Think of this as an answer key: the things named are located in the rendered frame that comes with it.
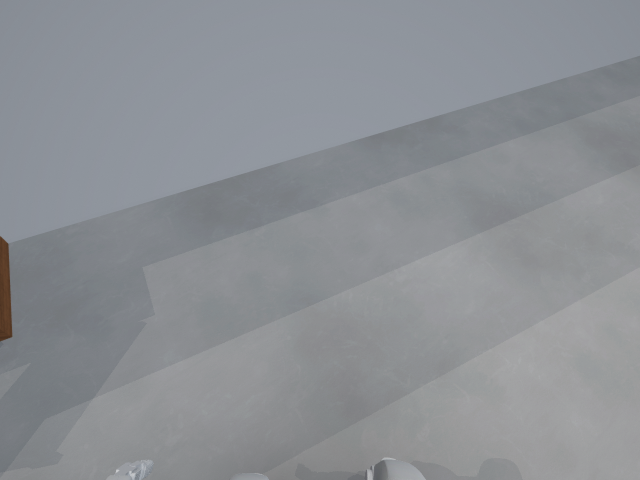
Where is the left robot hand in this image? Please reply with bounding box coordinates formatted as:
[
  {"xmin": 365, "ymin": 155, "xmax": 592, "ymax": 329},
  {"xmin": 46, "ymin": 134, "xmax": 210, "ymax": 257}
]
[{"xmin": 105, "ymin": 460, "xmax": 154, "ymax": 480}]

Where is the robot right thigh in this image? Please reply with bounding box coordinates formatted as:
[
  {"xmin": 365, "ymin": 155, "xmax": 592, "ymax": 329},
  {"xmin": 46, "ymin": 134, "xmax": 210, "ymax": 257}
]
[{"xmin": 365, "ymin": 460, "xmax": 426, "ymax": 480}]

